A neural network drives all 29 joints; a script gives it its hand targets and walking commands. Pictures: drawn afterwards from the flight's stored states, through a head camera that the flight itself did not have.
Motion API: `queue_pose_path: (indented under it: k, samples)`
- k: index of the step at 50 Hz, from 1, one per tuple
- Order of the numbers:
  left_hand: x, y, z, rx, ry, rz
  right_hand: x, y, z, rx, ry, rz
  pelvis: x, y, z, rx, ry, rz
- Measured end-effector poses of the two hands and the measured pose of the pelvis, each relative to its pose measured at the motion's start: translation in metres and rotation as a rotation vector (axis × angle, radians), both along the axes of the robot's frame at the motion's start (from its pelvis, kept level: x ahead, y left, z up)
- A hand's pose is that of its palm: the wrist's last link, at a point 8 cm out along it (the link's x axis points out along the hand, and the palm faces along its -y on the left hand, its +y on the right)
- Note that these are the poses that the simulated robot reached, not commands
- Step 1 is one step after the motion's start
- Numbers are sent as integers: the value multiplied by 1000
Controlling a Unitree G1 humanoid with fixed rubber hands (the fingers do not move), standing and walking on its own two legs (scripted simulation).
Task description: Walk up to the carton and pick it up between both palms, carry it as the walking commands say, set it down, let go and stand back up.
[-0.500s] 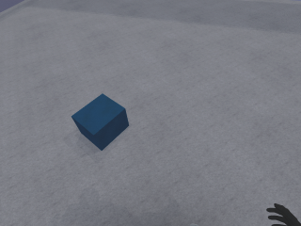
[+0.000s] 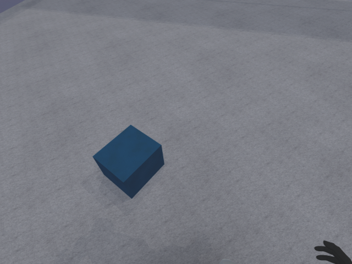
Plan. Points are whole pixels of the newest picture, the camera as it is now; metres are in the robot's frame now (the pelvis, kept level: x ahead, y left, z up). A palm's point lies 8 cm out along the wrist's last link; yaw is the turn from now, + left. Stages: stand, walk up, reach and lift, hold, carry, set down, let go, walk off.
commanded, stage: walk up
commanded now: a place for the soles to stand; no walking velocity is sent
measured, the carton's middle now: (131, 160) +0.76 +0.34 -0.65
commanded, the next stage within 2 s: none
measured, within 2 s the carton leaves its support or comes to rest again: neither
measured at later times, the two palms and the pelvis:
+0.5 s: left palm out of the picture +0.15 +0.51 -0.06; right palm (274, 229) +0.23 -0.21 -0.09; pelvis +0.11 +0.13 -0.01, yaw -1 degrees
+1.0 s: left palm out of the picture +0.24 +0.65 -0.06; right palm (212, 197) +0.31 -0.07 -0.10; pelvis +0.20 +0.27 -0.02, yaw -2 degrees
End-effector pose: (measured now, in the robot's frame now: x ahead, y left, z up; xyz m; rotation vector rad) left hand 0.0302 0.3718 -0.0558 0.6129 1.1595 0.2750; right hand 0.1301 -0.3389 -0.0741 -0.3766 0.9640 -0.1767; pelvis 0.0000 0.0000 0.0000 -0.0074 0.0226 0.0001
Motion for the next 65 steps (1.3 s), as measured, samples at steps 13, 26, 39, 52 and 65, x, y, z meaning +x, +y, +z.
queue_pose_path:
  k: [13, 26, 39, 52, 65]
  samples:
    - [43, 86, 7, 58, -36, 46, 78, 84, -12, 31, -13, 33, 60, 76, -8, -15, -26, 46]
    - [122, 139, -4, 48, -18, -9, 108, 132, -18, 10, 21, -24, 117, 134, -13, -2, -19, -8]
    - [157, 242, -11, 77, -13, 18, 159, 227, -29, 13, 8, -30, 162, 231, -25, -16, -32, 5]
    - [213, 293, -2, 86, -15, -7, 193, 285, -31, 23, 48, -40, 208, 285, -18, -12, -29, -25]
    - [255, 389, -13, 73, 16, -24, 212, 376, -27, -3, 63, -73, 241, 384, -19, -6, -16, -52]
